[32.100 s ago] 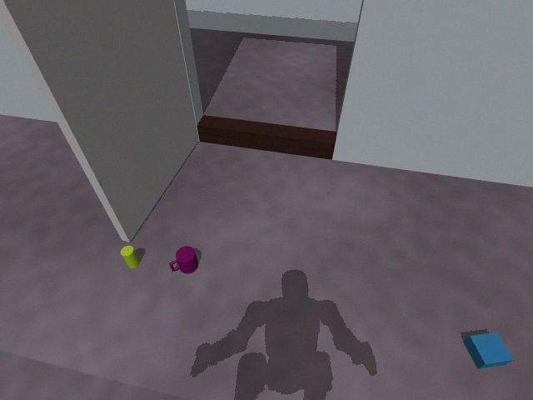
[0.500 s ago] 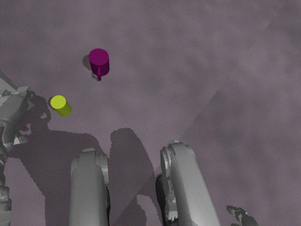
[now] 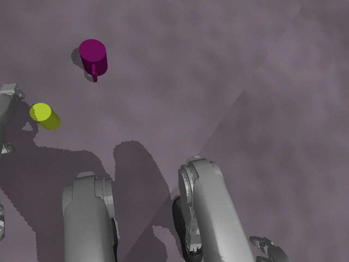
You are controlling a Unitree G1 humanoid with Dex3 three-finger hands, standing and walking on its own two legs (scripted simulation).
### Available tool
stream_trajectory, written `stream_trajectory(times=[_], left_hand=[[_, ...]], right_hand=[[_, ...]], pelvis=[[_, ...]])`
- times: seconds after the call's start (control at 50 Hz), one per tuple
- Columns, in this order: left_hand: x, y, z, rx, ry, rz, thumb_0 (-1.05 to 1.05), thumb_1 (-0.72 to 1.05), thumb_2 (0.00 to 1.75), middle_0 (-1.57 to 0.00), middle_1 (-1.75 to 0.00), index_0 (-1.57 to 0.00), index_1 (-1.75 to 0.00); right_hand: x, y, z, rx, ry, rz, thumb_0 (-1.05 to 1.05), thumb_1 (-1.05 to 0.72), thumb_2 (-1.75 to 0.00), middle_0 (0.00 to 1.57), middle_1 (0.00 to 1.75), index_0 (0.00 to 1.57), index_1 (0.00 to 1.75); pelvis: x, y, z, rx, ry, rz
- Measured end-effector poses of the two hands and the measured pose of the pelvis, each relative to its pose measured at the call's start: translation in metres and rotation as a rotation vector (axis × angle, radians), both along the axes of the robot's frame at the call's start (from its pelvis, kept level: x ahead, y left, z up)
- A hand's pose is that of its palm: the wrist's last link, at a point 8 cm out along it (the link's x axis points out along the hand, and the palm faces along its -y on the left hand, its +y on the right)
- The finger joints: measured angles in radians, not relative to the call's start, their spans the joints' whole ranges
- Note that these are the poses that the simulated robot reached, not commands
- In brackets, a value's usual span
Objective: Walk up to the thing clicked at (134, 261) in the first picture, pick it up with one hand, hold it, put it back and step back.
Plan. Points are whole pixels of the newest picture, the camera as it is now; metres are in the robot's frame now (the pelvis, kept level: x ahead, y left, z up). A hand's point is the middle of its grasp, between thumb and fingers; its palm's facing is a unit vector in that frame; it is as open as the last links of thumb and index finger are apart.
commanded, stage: rise first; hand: left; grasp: from above
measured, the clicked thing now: (46, 117) +0.51 +0.29 -0.31
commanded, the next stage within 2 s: approach in 0.30 s
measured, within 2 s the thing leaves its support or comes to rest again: neither
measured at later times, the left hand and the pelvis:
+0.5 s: hand (12, 123) +0.45 +0.32 -0.18, palm faces -0.46 -0.06 -0.89, open 14.1 cm; pelvis +0.00 +0.00 -0.01, yaw -1 degrees
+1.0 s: hand (35, 91) +0.53 +0.28 -0.17, palm faces -0.43 -0.05 -0.90, open 14.1 cm; pelvis +0.01 +0.00 -0.02, yaw -3 degrees
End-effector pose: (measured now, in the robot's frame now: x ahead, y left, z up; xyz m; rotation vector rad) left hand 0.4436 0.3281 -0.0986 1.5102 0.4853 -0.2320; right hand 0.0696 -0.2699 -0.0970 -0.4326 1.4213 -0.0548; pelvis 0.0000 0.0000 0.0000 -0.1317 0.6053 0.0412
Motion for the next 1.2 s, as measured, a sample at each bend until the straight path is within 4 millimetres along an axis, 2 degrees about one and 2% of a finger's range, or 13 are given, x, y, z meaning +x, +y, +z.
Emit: stream_trajectory(times=[0.3,0.46,0.56,0.64,0.78,0.9,1.0,1.12,1.2], left_hand=[[0.015,-0.004,-0.013,-0.011,-0.001,0.018,0.0,-0.49,0.97,-0.13,-0.98,-0.13,-0.98],[0.016,-0.005,-0.02,-0.003,0.015,0.008,0.0,-0.53,1.01,-0.1,-1.0,-0.1,-1.01],[0.021,-0.013,-0.026,-0.007,0.016,-0.016,0.0,-0.53,1.0,-0.09,-1.02,-0.09,-1.03],[0.036,-0.031,-0.03,-0.02,-0.006,-0.052,0.0,-0.53,0.99,-0.09,-1.04,-0.09,-1.04],[0.079,-0.065,-0.027,-0.018,-0.092,-0.069,0.0,-0.53,0.99,-0.08,-1.05,-0.09,-1.04],[0.102,-0.07,-0.013,0.032,-0.107,0.004,0.0,-0.54,1.0,-0.09,-1.04,-0.09,-1.04],[0.094,-0.054,-0.013,0.051,-0.004,0.081,0.0,-0.54,0.99,-0.08,-1.04,-0.08,-1.04],[0.058,-0.026,-0.032,0.004,0.128,0.1,0.0,-0.52,0.96,-0.08,-1.06,-0.1,-1.05],[0.035,-0.018,-0.045,-0.04,0.129,0.027,0.0,-0.5,0.94,-0.09,-1.07,-0.11,-1.05]], right_hand=[[-0.018,-0.003,0.0,-0.014,0.046,-0.019,0.0,-0.91,-0.9,0.2,0.3,0.2,0.3],[-0.019,-0.003,-0.002,-0.015,0.051,-0.016,0.0,-0.91,-0.9,0.2,0.3,0.2,0.3],[-0.019,-0.002,-0.004,-0.013,0.055,0.0,0.0,-0.91,-0.9,0.2,0.3,0.2,0.3],[-0.021,-0.002,-0.005,-0.024,0.055,0.007,0.0,-0.91,-0.9,0.2,0.3,0.2,0.3],[-0.035,-0.003,-0.002,-0.051,0.056,-0.023,0.0,-0.91,-0.89,0.2,0.3,0.2,0.3],[-0.056,0.001,-0.002,-0.024,0.089,-0.085,0.0,-0.91,-0.9,0.2,0.3,0.2,0.3],[-0.067,0.008,-0.003,0.014,0.123,-0.116,0.0,-0.91,-0.9,0.2,0.3,0.2,0.3],[-0.064,0.01,-0.002,0.025,0.155,-0.075,0.0,-0.91,-0.89,0.2,0.3,0.2,0.3],[-0.055,0.006,0.0,-0.001,0.159,-0.028,0.0,-0.91,-0.89,0.2,0.3,0.2,0.3]], pelvis=[[0.002,-0.001,-0.008,-0.009,-0.003,-0.012],[0.002,0.0,-0.011,-0.012,-0.005,-0.011],[0.002,0.0,-0.014,-0.011,-0.006,-0.012],[0.001,-0.001,-0.018,-0.012,-0.006,-0.014],[0.002,-0.001,-0.024,-0.019,0.003,-0.023],[0.005,-0.001,-0.022,-0.016,0.018,-0.032],[0.005,-0.001,-0.017,-0.013,0.011,-0.036],[0.002,-0.001,-0.014,-0.018,-0.009,-0.028],[0.0,0.0,-0.018,-0.027,-0.022,-0.022]])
